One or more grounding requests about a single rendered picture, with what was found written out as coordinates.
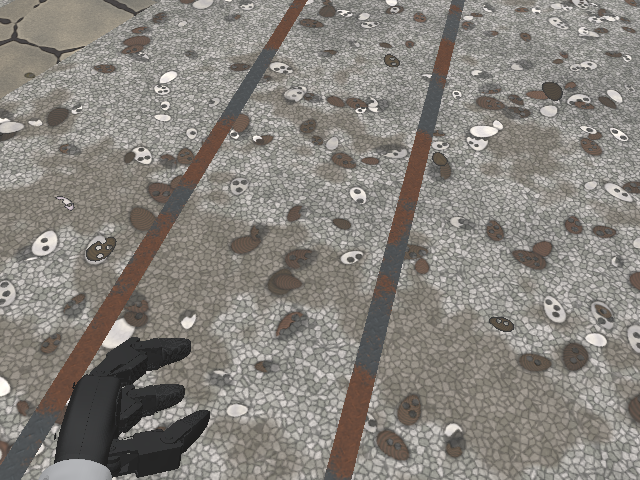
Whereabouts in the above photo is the left robot forearm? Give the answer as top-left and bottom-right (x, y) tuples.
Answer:
(38, 459), (112, 480)

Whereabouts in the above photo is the left robot hand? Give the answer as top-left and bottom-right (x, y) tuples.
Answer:
(54, 337), (210, 478)

